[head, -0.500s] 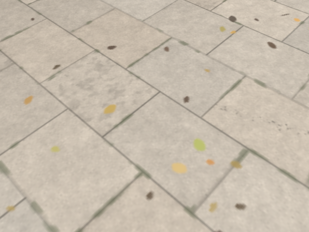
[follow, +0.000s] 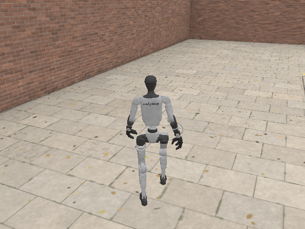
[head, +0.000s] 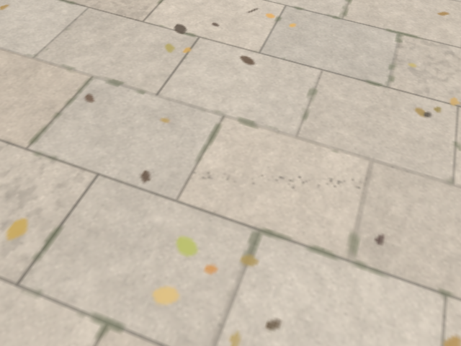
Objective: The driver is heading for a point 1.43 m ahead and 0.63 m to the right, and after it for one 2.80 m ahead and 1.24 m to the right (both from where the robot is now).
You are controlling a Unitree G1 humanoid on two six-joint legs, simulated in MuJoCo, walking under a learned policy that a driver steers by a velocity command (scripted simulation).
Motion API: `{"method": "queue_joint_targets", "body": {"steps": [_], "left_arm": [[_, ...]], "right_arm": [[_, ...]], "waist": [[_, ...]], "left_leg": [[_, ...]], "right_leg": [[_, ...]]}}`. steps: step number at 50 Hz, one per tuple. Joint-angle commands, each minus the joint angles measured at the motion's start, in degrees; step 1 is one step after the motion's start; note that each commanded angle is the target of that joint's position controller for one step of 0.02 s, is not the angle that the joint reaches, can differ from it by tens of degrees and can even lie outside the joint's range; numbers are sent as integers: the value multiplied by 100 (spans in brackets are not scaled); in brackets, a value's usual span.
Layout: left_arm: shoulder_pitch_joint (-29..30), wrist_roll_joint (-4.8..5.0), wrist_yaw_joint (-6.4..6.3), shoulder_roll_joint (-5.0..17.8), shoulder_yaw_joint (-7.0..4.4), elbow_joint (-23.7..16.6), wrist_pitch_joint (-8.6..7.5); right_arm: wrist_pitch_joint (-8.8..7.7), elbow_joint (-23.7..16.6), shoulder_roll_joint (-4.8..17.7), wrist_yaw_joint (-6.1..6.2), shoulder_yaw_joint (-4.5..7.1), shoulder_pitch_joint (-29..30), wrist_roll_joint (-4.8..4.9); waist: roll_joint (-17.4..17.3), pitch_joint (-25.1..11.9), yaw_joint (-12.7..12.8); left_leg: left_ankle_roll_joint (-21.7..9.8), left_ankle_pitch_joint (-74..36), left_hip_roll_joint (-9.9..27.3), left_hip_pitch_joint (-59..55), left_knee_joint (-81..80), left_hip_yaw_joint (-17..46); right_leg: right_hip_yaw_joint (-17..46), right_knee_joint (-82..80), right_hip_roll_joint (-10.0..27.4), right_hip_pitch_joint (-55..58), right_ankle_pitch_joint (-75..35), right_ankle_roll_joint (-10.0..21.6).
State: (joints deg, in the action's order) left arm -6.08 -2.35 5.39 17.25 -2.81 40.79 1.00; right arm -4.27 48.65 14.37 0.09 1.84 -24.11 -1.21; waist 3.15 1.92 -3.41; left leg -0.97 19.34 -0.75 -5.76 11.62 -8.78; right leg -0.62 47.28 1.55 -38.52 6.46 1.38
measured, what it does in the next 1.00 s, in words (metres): walks ahead, turning right: right foot, then left foot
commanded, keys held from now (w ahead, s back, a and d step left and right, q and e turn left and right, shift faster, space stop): w+e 0.60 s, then e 0.28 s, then no key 0.12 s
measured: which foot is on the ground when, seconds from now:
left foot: down 0.00-0.10, up 0.12-0.62, down 0.64-1.00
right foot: up 0.00-0.08, down 0.10-0.66, up 0.68-1.00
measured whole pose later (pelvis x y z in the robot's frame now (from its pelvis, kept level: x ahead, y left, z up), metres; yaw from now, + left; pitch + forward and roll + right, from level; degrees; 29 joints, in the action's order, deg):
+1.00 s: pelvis +0.50 -0.09 +0.01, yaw -35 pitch +0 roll +0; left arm -7.8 -1.6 2.5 16.7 -2.9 40.5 2.5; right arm -2.2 44.5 15.2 0.5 1.6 -16.9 -1.1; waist 1.7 5.2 -2.1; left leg -2.1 11.8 2.1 11.2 23.0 -10.5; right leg 1.2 49.1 -0.7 -31.7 13.5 0.1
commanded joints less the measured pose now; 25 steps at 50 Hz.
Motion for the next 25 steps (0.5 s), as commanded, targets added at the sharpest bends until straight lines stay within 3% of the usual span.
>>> {"method": "queue_joint_targets", "body": {"steps": [1, 3, 4, 5, 6, 7, 8, 9, 10, 11, 13, 15, 19, 25], "left_arm": [[1041, -9, 35, 95, 86, -741, -119], [588, -37, -59, 229, 40, -641, -124], [27, -44, -108, 358, -19, -498, -156], [-888, -71, -175, 529, -118, -221, -212], [-1777, -106, -287, 912, -277, 30, -220], [-1544, -28, -373, 1482, -413, -82, -172], [-1785, 135, -391, 1427, -438, -167, -137], [-1535, 157, -439, 1277, -408, -4, -134], [-1336, 182, -468, 1009, -339, 59, -162], [-1090, 173, -493, 848, -292, 45, -207], [-876, 213, -499, 646, -210, 24, -287], [-1006, 239, -480, 682, -218, 102, -387], [-1467, 223, -488, 760, -246, 255, -415], [-2191, 198, -563, 814, -265, 465, -412]], "right_arm": [[-51, -125, 928, 59, 193, -77, 1], [-2, -32, 1107, 116, 211, -106, -4], [43, -5, 1201, 140, 222, -122, -9], [73, -24, 1231, 155, 213, -79, 15], [66, -167, 1133, 128, 178, -47, -7], [38, -587, 409, -37, 33, -251, 16], [3, -729, 979, -33, 154, 408, -5], [-50, -892, 953, -47, 142, 854, 57], [-104, -869, 857, -43, 89, 802, 52], [-64, -805, 843, -40, 94, 745, -18], [144, -737, 794, -75, 84, 421, -172], [280, -784, 682, -118, 76, 496, -207], [326, -1133, 617, -137, 59, 1504, -177], [235, -1515, 569, -192, -23, 2686, -114]], "waist": [[-924, 461, -66], [-1072, 48, 220], [-1103, -332, 488], [-1004, -870, 902], [-559, -1434, 1270], [980, -1933, 725], [148, -2217, 1147], [-78, -1304, 998], [-277, -654, 724], [-423, -359, 479], [-286, -324, 156], [-252, -280, 113], [-109, 77, 402], [-13, 83, 866]], "left_leg": [[-524, -4019, 1400, 155, 6, 159], [-439, -6337, 1464, -51, 976, -106], [-436, -6959, 1510, -31, 1845, -178], [-372, -6531, 1492, 458, 3033, -271], [-256, -4655, 1354, 1635, 4645, -329], [72, 1044, 309, 4123, 6648, -134], [30, 936, 116, 4622, 7251, 1007], [-13, 192, 424, 4927, 6973, 1142], [-14, -109, 606, 4676, 6438, 1046], [32, -123, 739, 4370, 6055, 1067], [188, -6, 813, 3822, 5651, 1069], [317, -113, 805, 3840, 5291, 951], [448, -1082, 762, 4442, 4313, 851], [341, -1825, 372, 4635, 2943, 854]], "right_leg": [[-600, -927, -162, 138, 162, 263], [-862, -1156, -580, 1001, 655, 558], [-857, -1279, -782, 1671, 838, 729], [-689, -1669, -902, 2926, 645, 926], [306, -1928, -203, 4411, 1264, 1167], [3365, -2172, 1597, 6052, 1563, 1875], [4476, -2769, 1810, 6050, 988, 2068], [3406, -2898, 1571, 5398, 223, 1910], [2788, -3000, 1352, 4497, -649, 1765], [2341, -3073, 1029, 3897, -1149, 1599], [1864, -3248, 675, 3213, -1664, 1545], [1719, -3383, 502, 2937, -1701, 1555], [1794, -3617, 312, 2867, -1269, 1370], [2042, -3182, 331, 3737, -2113, 1172]]}}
